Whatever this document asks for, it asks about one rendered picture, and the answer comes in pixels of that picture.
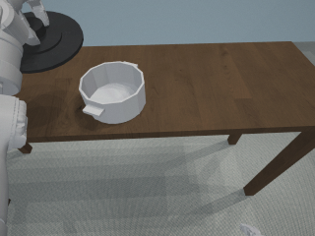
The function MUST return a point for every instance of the robot right hand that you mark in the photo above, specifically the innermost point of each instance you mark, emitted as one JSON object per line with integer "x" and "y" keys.
{"x": 249, "y": 230}

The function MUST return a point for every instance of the knob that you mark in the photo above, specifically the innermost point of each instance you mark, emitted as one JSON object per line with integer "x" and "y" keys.
{"x": 37, "y": 25}

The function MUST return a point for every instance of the robot left hand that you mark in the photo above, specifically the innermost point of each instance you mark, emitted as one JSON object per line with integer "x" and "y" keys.
{"x": 39, "y": 11}

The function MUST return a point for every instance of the left robot forearm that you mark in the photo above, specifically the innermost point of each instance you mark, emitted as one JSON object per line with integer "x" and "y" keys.
{"x": 13, "y": 35}

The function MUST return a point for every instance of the lid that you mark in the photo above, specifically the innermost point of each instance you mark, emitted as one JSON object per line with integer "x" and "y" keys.
{"x": 62, "y": 41}

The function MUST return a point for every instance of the robot left upper arm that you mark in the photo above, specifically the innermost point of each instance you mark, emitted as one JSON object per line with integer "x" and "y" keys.
{"x": 13, "y": 134}

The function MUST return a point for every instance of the table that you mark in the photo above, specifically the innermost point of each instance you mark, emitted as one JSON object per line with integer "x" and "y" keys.
{"x": 191, "y": 90}

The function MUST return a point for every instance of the pot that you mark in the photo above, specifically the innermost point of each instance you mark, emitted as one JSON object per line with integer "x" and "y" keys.
{"x": 113, "y": 92}

